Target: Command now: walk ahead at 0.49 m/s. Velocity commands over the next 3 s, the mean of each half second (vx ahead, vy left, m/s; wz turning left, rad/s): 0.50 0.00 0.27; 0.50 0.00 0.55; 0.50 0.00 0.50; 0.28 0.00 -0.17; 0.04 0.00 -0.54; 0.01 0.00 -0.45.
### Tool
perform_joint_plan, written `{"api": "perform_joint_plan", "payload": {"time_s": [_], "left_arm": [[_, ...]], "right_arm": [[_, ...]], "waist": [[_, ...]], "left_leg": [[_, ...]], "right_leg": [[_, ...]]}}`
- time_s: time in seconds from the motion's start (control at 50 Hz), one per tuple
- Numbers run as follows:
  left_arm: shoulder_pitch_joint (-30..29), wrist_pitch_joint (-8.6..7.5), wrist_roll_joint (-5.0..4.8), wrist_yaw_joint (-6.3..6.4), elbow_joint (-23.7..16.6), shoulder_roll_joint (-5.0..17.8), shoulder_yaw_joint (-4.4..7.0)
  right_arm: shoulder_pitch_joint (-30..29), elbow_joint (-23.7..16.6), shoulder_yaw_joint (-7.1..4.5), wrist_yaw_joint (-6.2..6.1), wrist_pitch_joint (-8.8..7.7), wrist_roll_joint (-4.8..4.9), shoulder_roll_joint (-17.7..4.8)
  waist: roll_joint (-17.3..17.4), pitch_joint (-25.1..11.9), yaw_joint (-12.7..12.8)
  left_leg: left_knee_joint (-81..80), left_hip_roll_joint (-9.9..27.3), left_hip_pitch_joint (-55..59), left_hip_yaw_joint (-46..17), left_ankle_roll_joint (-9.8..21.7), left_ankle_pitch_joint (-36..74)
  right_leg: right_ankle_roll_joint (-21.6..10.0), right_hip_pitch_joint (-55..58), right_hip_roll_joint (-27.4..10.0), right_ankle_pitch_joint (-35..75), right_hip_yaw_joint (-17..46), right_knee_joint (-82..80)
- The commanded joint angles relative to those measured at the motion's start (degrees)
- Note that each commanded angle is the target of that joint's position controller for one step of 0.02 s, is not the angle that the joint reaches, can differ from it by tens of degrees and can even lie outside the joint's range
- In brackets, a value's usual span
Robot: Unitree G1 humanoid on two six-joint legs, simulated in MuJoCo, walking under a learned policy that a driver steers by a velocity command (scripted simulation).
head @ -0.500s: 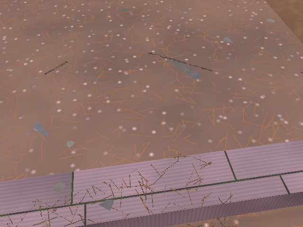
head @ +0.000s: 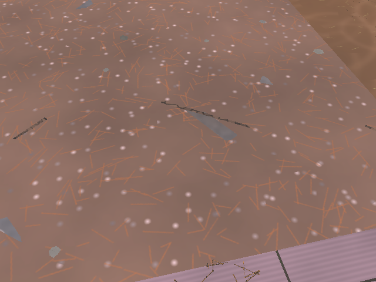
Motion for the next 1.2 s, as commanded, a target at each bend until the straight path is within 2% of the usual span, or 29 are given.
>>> {"api": "perform_joint_plan", "payload": {"time_s": [0.02, 0.16, 0.2, 0.24, 0.26, 0.3, 0.32, 0.34, 0.36, 0.38, 0.42, 0.44, 0.46, 0.5, 0.6, 0.72, 0.82, 0.88, 0.94, 0.96, 0.98, 1.0, 1.02, 1.04, 1.06, 1.1, 1.12, 1.16, 1.2], "left_arm": [[4.11, 0.92, -0.72, 0.13, -0.63, -1.82, -0.56], [-12.53, -2.38, -0.43, -1.35, -13.01, -6.94, -5.55], [-21.56, -3.96, 1.16, -1.96, -20.61, -8.0, -7.72], [-22.15, -4.22, 2.45, -2.74, -22.78, -7.74, -8.17], [-16.43, -4.09, 1.45, -2.74, -21.27, -6.01, -6.9], [4.06, -3.4, -1.49, -1.47, -17.15, 5.08, -1.59], [9.96, -2.68, -1.03, -1.27, -16.46, 9.91, 0.42], [18.21, -2.37, 1.63, -1.66, -13.71, 18.0, 2.7], [24.1, 0.66, 2.57, -1.24, -8.13, 15.69, 2.5], [15.29, 1.93, 1.89, -1.35, -9.12, 12.08, 2.15], [4.43, 2.15, 2.89, -1.61, -5.75, 2.14, 0.94], [3.84, 1.73, 3.85, -1.37, -3.89, -1.24, 0.35], [2.37, -1.52, 4.22, -1.97, -5.81, -2.73, -1.61], [2.44, -2.54, 4.05, -1.55, -0.83, -6.47, -2.54], [-2.72, -4.43, 6.78, -0.77, -0.73, -0.62, -2.64], [8.01, -4.01, 7.66, -0.9, 2.55, 2.85, -2.61], [11.92, -4.08, 6.0, -2.73, 4.89, 4.82, -1.18], [10.12, -3.29, 5.79, -1.85, 3.36, 5.83, 0.08], [8.86, -1.89, 5.7, -0.77, 2.51, 8.15, 1.34], [11.65, -2.09, 7.44, -1.01, 2.94, 6.92, 0.86], [14.81, -2.93, 8.37, -1.69, 0.18, 1.41, -1.05], [11.47, -3.17, 7.29, -3.91, 0.13, 2.39, -0.84], [4.13, -3.15, 4.58, -5.49, -2.18, 0.8, -1.49], [-2.89, -3.91, 4.53, -4.93, -4.02, 1.61, -1.36], [-4.27, -4.13, 5.51, -3.78, -5.76, 4.38, -0.35], [-1.64, -3.51, 6.19, -1.87, -5.48, -0.26, -1.12], [-5.44, -5.27, -2.84, -0.14, -10.7, 6.06, 1.45], [-3.46, -5.33, -1.44, 0.58, -9.77, 5.34, 1.23], [-8.98, -4.85, 0.78, 0.49, -10.5, 2.65, 0.34]], "right_arm": [[5.95, 0.01, -0.24, -1.37, 0.58, -0.26, -4.62], [14.61, 2.59, 0.59, -4.08, 3.5, 0.36, -3.35], [13.26, 1.25, 0.48, -5.37, 3.96, 1.41, -3.87], [11.16, -0.74, -0.63, -5.21, 3.74, 3.1, -6.37], [9.17, -1.61, -0.48, -4.66, 3.33, 3.63, -6.48], [7.68, -0.65, -0.99, -2.98, 2.83, 1.62, -12.04], [5.86, -0.6, -1.51, -2.52, 2.64, 1.48, -13.79], [4.84, -2.7, -0.67, -3.01, 1.91, -0.35, -9.5], [9.55, -8.32, -2.54, -0.05, 0.02, 1.77, -3.92], [10.34, -8.26, -2.69, 1.08, -0.55, -0.3, -2.25], [1.43, -11.9, -2.49, 0.44, 1.31, -1.27, 2.35], [-3.16, -14.15, -2.55, -0.46, 2.27, -1.27, 2.92], [-6.85, -12.83, -0.46, 2.42, -0.2, -2.92, 3.74], [-4.87, -12.91, 0.45, 5.33, -0.57, -2.18, 5.4], [-12.09, -14.72, -1.91, 6.88, -0.94, -0.82, -5.55], [-24.06, -16.73, -0.76, 6.86, -0.59, -0.78, -2.47], [-25.83, -15.99, -0.37, 5.37, 1.42, -1.96, -0.19], [-23.71, -14.76, -1.47, 4.13, 0.93, -2.11, -2.2], [-16.31, -13.21, -3.38, 2.61, -0.98, 0.05, -5.96], [-8.43, -11.38, -4.94, 1.05, -1.62, -0.37, -8.83], [4.17, -9.36, -6.04, -1.02, -0.78, -0.59, -12.0], [15.93, -4.62, -5.21, -1.19, 0.17, -2.02, -10.91], [17.82, -1.46, -6.56, -1.06, -0.83, -2.72, -12.55], [13.09, -1.51, -7.13, -1.08, -1.58, -1.65, -12.4], [9.21, -1.61, -5.44, -0.9, -2.13, -1.01, -8.01], [0.19, -3.22, -2.41, 0.55, -2.24, -0.97, -1.27], [-7.21, -8.77, -2.94, 0.53, -1.68, 3.94, -3.3], [-9.74, -11.24, -3.53, -0.78, -0.8, 2.61, -7.68], [-5.33, -11.66, -3.89, -2.22, -0.17, 1.56, -8.58]], "waist": [[7.28, 4.52, 1.03], [4.22, 10.8, -1.75], [3.69, 10.34, -2.38], [3.48, 4.71, -0.8], [6.73, 0.91, 2.13], [18.07, -11.53, 14.36], [19.72, -14.37, 19.04], [4.35, -20.31, 18.8], [-21.11, -26.24, 11.51], [-15.26, -23.64, 6.39], [-4.57, -2.31, 2.37], [-2.62, 1.94, 1.85], [-8.19, 2.77, 5.48], [-1.46, 3.36, 1.24], [-3.16, -0.4, -0.71], [-0.62, -1.28, 4.68], [-0.2, 3.48, 4.66], [-1.63, 3.68, 3.2], [-2.04, 0.4, -1.53], [-1.8, -4.83, -2.66], [6.41, -18.16, -4.53], [7.57, -21.37, -8.23], [4.78, -12.11, -11.04], [6.37, -2.71, -11.01], [6.33, -3.6, -7.7], [3.68, -1.62, 0.62], [-1.26, 1.0, 4.65], [-0.52, 1.49, 6.8], [2.15, 2.79, 3.69]], "left_leg": [[-8.56, 19.11, 2.16, -17.56, 12.43, -4.06], [-1.78, 22.57, 13.4, -21.81, 8.27, -5.09], [-5.8, 18.78, 4.01, -18.96, 5.84, -5.75], [-19.59, 18.17, -17.11, -15.77, 7.35, 0.79], [-17.89, 17.3, -16.17, -13.08, 6.8, 17.78], [1.47, 15.73, 2.19, -8.69, 2.75, 69.68], [13.96, 15.7, 5.86, -9.18, 0.2, 76.92], [34.78, 11.8, -2.07, -11.09, -1.05, 53.51], [58.79, -1.84, -16.04, -9.46, -3.93, -6.51], [72.43, 2.04, -21.96, -15.91, -1.69, -5.31], [77.36, 7.7, -30.79, -8.64, 0.25, 1.91], [78.02, 8.46, -32.54, -8.46, 1.07, 3.2], [90.85, 7.34, -33.75, -14.46, 3.79, 2.92], [91.26, 7.07, -40.24, -15.48, 9.53, 3.79], [75.09, 7.56, -40.32, -9.49, 4.99, 10.62], [43.15, 11.24, -39.87, -4.25, 1.88, 14.71], [25.92, 10.03, -40.91, -3.54, 0.84, 5.53], [21.25, 6.66, -36.27, -2.14, 0.48, -0.39], [11.71, -0.61, -19.75, 2.36, 2.96, 5.02], [17.55, -2.22, -3.16, 0.84, 5.44, 10.06], [22.81, 4.94, 26.95, -14.36, 13.62, 12.9], [9.97, 13.6, 40.55, -36.38, 18.24, 13.56], [4.69, 16.37, 40.03, -40.36, 15.83, 13.06], [2.84, 15.09, 29.66, -34.85, 13.47, 10.36], [2.57, 14.99, 21.68, -32.74, 14.06, 8.92], [-0.21, 13.91, 0.09, -29.34, 13.64, 9.18], [-4.45, 13.72, -6.09, -34.78, 14.05, 11.75], [-5.48, 14.42, -10.43, -29.62, 12.73, 12.15], [-5.28, 9.49, -16.48, -22.44, 10.19, 13.46]], "right_leg": [[2.52, -17.75, -0.55, -2.31, -1.89, 20.44], [3.44, -52.96, -3.39, -16.21, -0.53, 41.5], [3.67, -43.66, -4.76, -10.75, -3.39, 22.15], [1.85, -0.75, -2.85, 0.38, -8.93, -1.54], [0.7, 12.44, 0.47, -0.46, -11.24, -5.51], [-2.37, 29.42, 8.48, -8.22, -11.72, -13.49], [-4.19, 34.65, 8.26, -8.29, -6.56, -22.01], [-8.19, 46.11, -3.53, -4.16, 15.88, -30.04], [-8.88, 51.16, -16.08, -6.57, 45.23, -53.5], [-8.91, 46.03, -18.19, -18.56, 52.99, -59.51], [-7.73, 26.94, -13.53, -37.82, 33.31, -54.96], [-6.29, 20.63, -12.57, -35.17, 25.05, -52.25], [-10.6, 18.81, -11.6, -23.64, 20.15, -53.53], [-11.38, 19.32, -11.68, -15.55, 14.45, -57.7], [-8.29, 26.11, -7.7, -3.05, -6.29, -69.06], [-8.47, 44.68, -6.08, 14.7, -19.78, -72.49], [-11.77, 60.33, -12.21, 27.11, -18.16, -72.26], [-11.46, 64.84, -12.89, 34.62, -19.73, -68.73], [-8.87, 61.36, -10.46, 51.35, -23.57, -56.01], [-5.77, 51.23, -8.02, 50.01, -23.91, -44.65], [0.31, 27.41, -3.5, 31.21, -22.24, -26.82], [3.39, 12.94, 6.84, -17.33, -16.2, -10.27], [1.34, -1.2, 8.92, -17.96, -3.47, -0.36], [-0.22, -6.98, 6.02, -13.77, 1.78, 3.68], [-1.48, -4.01, 4.45, -11.34, 3.99, 2.88], [-2.84, 8.7, 1.4, -6.77, 4.98, -1.57], [-0.45, 9.63, 3.75, -7.04, 3.01, -3.93], [1.51, 10.35, 1.54, -6.56, 2.9, -15.84], [2.82, 16.19, 3.92, 3.67, -0.79, -30.88]]}}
